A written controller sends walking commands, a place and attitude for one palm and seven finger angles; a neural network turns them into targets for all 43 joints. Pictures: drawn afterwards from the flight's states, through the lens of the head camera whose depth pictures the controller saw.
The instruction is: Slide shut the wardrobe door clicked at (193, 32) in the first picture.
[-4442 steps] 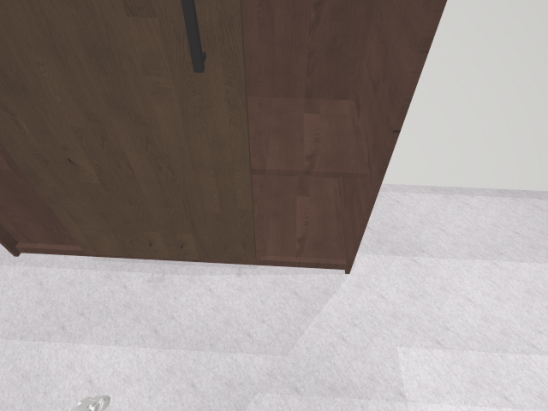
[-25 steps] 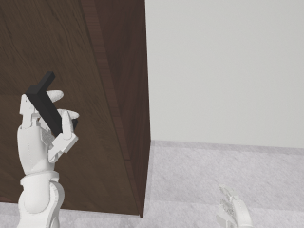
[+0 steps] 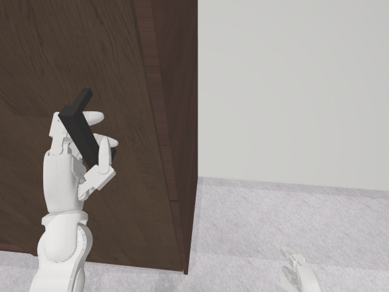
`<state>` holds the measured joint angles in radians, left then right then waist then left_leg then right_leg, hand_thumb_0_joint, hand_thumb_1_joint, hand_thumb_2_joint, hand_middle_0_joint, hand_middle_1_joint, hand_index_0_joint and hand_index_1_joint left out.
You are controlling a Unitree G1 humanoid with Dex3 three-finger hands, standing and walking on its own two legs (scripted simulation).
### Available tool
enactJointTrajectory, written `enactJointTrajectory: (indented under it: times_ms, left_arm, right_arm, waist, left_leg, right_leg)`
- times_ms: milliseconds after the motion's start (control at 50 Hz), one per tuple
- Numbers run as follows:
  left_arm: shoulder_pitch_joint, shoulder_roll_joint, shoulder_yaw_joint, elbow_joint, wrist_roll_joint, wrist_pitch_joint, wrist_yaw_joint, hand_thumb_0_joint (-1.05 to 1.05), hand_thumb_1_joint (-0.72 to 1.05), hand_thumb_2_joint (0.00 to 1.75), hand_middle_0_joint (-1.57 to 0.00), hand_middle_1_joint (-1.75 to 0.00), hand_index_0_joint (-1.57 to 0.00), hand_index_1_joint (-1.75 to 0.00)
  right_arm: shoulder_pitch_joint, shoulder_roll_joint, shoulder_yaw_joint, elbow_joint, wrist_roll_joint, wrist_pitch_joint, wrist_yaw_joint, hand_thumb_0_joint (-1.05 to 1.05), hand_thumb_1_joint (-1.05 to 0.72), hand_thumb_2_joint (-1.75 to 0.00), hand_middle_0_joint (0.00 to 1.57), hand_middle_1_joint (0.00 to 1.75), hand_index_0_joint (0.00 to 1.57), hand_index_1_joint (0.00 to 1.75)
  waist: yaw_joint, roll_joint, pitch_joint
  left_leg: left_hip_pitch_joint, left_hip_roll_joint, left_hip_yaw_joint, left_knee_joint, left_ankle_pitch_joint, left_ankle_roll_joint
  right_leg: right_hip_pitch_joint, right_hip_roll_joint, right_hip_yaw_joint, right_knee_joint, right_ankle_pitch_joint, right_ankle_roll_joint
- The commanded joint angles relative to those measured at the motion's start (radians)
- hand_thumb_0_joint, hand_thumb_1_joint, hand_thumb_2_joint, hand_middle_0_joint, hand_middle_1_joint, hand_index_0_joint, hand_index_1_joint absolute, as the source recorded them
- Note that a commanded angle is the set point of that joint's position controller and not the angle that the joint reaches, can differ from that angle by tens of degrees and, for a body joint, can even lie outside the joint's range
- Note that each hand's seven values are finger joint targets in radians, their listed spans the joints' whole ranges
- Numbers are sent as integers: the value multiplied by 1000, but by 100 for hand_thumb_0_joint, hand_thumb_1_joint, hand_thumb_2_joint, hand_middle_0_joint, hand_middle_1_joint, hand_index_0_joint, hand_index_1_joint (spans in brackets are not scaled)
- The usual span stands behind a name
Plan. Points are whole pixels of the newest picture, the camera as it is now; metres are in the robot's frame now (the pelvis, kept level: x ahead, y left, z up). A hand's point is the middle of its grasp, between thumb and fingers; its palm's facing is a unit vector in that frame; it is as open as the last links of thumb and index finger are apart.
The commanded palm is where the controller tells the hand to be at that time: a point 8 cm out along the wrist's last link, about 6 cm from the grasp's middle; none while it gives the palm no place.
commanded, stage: loosen the grip on the handle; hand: left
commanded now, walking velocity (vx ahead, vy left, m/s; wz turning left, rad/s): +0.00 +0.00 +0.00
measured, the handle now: (94, 138) +0.29 +0.20 +0.21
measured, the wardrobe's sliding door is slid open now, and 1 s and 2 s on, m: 0.00 0.00 0.00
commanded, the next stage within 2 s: slip the hand off the handle in 0.56 s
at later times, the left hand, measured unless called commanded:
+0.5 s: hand (95, 167) +0.25 +0.18 +0.19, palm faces +0.32 -0.94 -0.07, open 14.3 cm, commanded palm +0.21 +0.22 +0.18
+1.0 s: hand (73, 163) +0.25 +0.22 +0.19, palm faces +0.36 -0.93 -0.08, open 14.7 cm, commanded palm +0.20 +0.27 +0.19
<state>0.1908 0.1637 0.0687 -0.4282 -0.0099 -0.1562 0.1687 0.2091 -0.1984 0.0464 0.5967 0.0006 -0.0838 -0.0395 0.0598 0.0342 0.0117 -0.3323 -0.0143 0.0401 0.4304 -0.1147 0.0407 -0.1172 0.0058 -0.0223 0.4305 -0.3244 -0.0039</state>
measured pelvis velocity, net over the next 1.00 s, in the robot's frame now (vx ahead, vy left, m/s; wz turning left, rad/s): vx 0.01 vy -0.03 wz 0.01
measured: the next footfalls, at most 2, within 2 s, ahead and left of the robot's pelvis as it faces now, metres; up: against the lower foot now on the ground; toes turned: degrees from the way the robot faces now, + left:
none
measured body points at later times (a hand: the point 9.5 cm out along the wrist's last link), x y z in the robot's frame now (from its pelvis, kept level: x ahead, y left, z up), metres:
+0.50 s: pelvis -0.03 -0.03 -0.01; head -0.06 -0.03 +0.43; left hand +0.23 +0.23 +0.19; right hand +0.16 -0.24 -0.09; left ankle +0.07 +0.09 -0.74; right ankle -0.06 -0.11 -0.74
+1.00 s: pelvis +0.01 -0.03 -0.01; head -0.02 -0.05 +0.44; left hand +0.23 +0.27 +0.20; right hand +0.21 -0.25 -0.08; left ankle +0.07 +0.09 -0.74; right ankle -0.06 -0.11 -0.74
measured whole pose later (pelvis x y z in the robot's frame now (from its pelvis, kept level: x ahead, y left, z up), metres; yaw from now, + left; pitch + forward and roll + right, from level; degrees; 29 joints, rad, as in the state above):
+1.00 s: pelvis +0.01 -0.03 -0.01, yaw +0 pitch -1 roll +1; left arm 0.11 0.30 0.35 -0.19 -0.26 -0.16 -0.02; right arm 0.18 -0.22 0.04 0.65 0.02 -0.14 -0.09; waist 0.06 0.02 -0.06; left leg -0.36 0.01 0.02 0.57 -0.20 -0.01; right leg -0.15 0.03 -0.04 0.59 -0.43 -0.05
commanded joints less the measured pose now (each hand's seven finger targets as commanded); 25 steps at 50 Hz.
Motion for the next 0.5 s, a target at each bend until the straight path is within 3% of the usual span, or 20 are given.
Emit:
enactJointTrajectory:
  times_ms: [0, 20, 40, 60, 80, 120, 140, 200, 240, 260, 340, 360, 380, 400, 440, 460, 480]
  left_arm:
    - [-434, -41, 58, 77, -76, -15, -97, 0, 66, 78, -45, -140, -45, -140]
    - [-424, -34, 70, -64, -179, -25, -138, 0, 54, 73, -45, -140, -45, -140]
    - [-357, 16, 108, -16, -205, -9, -126, 0, 42, 67, -45, -140, -45, -140]
    - [-395, 44, 112, -62, -209, -12, -101, 0, 30, 61, -45, -140, -45, -140]
    - [-366, 41, 94, -19, -176, -13, -71, 0, 17, 55, -45, -140, -45, -140]
    - [-408, 36, 18, -4, -88, -23, -11, 0, -7, 43, -45, -140, -45, -140]
    - [-450, 63, 13, 1, -42, -31, 18, 0, -19, 37, -45, -140, -45, -140]
    - [-505, 80, -14, 34, 4, -56, 36, 0, -55, 20, -42, -137, -42, -137]
    - [-541, 141, 32, 69, 2, -73, 19, 0, -55, 20, -40, -133, -40, -133]
    - [-574, 116, 5, 82, -9, -82, 3, 0, -55, 20, -38, -132, -38, -132]
    - [-618, 146, 38, 102, -50, -109, -43, 0, -55, 20, -33, -125, -33, -125]
    - [-540, 289, 207, 121, -71, -114, -43, 0, -55, 20, -32, -123, -32, -123]
    - [-526, 236, 155, 94, -86, -116, -63, 0, -55, 20, -30, -122, -30, -122]
    - [-554, 228, 152, 83, -106, -118, -76, 0, -55, 20, -29, -120, -29, -120]
    - [-536, 233, 185, 130, -136, -117, -89, 0, -55, 20, -26, -117, -26, -117]
    - [-541, 208, 164, 117, -153, -119, -97, 0, -55, 20, -25, -115, -25, -115]
    - [-511, 217, 180, 100, -162, -119, -99, 0, -55, 20, -25, -115, -25, -115]
  right_arm:
    - [-99, -109, -100, -96, 30, -146, 10, 0, -90, -90, 20, 30, 20, 30]
    - [-132, -141, -92, -96, 25, -149, 9, 0, -90, -90, 20, 30, 20, 30]
    - [-156, -134, -79, -73, 36, -148, 0, 0, -90, -90, 20, 30, 20, 30]
    - [-172, -139, -67, -79, 22, -149, -2, 0, -90, -90, 20, 30, 20, 30]
    - [-176, -123, -56, -84, 19, -144, -3, 0, -90, -90, 20, 30, 20, 30]
    - [-196, -121, -46, -111, 9, -132, 3, 0, -90, -90, 20, 30, 20, 30]
    - [-195, -124, -47, -114, 8, -124, 2, 0, -90, -90, 20, 30, 20, 30]
    - [-205, -121, -42, -128, -4, -115, 8, 0, -90, -90, 20, 30, 20, 30]
    - [-205, -124, -41, -124, -2, -111, 3, 0, -90, -90, 20, 30, 20, 30]
    - [-202, -124, -39, -128, -5, -114, 2, 0, -90, -90, 20, 30, 20, 30]
    - [-197, -119, -38, -111, -1, -135, -12, 0, -90, -90, 20, 30, 20, 30]
    - [-174, -135, -52, -108, -1, -136, -17, 0, -90, -90, 20, 30, 20, 30]
    - [-195, -124, -41, -116, -5, -136, -19, 0, -90, -90, 20, 30, 20, 30]
    - [-201, -121, -41, -117, 0, -143, -23, 0, -90, -90, 20, 30, 20, 30]
    - [-190, -123, -41, -90, 4, -154, -29, 0, -90, -90, 20, 30, 20, 30]
    - [-181, -128, -42, -94, 6, -162, -31, 0, -90, -90, 20, 30, 20, 30]
    - [-177, -126, -47, -92, 5, -170, -33, 0, -90, -90, 20, 30, 20, 30]
  waist:
    - [-48, -48, -399]
    - [2, 109, -506]
    - [8, 254, -449]
    - [2, 177, -392]
    - [-3, 70, -304]
    - [-29, -17, -155]
    - [-39, -54, -117]
    - [-35, -34, -60]
    - [-28, -27, -36]
    - [-41, -30, -25]
    - [-31, 18, -46]
    - [-4, 7, -69]
    - [-3, 32, -86]
    - [-14, 32, -65]
    - [-10, -3, -49]
    - [-19, -3, -63]
    - [-8, 0, -83]
  left_leg:
    - [520, 78, -51, 30, 474, -52]
    - [620, 78, -84, 41, 396, -87]
    - [599, 68, -76, 32, 276, -100]
    - [498, 58, -88, 15, 88, -85]
    - [400, 48, -89, 0, -33, -63]
    - [287, 42, -91, -20, -203, -41]
    - [257, 43, -98, -31, -264, -38]
    - [224, 38, -86, -16, -326, -33]
    - [206, 30, -63, 9, -314, -35]
    - [204, 28, -56, 27, -299, -31]
    - [208, 20, -43, 65, -294, -32]
    - [188, 23, -35, 68, -264, -32]
    - [192, 12, -19, 77, -239, -26]
    - [193, 15, -17, 86, -231, -26]
    - [187, 17, -22, 92, -224, -29]
    - [194, 17, -25, 98, -202, -25]
    - [201, 17, -25, 100, -179, -22]
  right_leg:
    - [-183, 33, -78, 74, 431, -24]
    - [-196, 34, -66, 63, 255, -16]
    - [-214, 26, -53, 64, 167, -25]
    - [-215, 16, -56, 39, 140, -19]
    - [-210, 19, -55, 25, 116, -13]
    - [-245, 13, -44, 16, 22, -4]
    - [-255, 10, -41, 19, -26, -2]
    - [-283, 1, -25, 12, -114, -8]
    - [-287, 1, -10, -8, -147, -10]
    - [-301, -3, -3, -17, -167, -9]
    - [-317, -3, 17, -29, -196, -9]
    - [-289, -6, 38, -56, -215, -12]
    - [-272, -12, 48, -57, -204, -10]
    - [-288, -16, 55, -72, -206, -8]
    - [-294, -17, 56, -85, -214, -5]
    - [-292, -17, 55, -77, -184, -5]
    - [-280, -18, 58, -73, -147, -4]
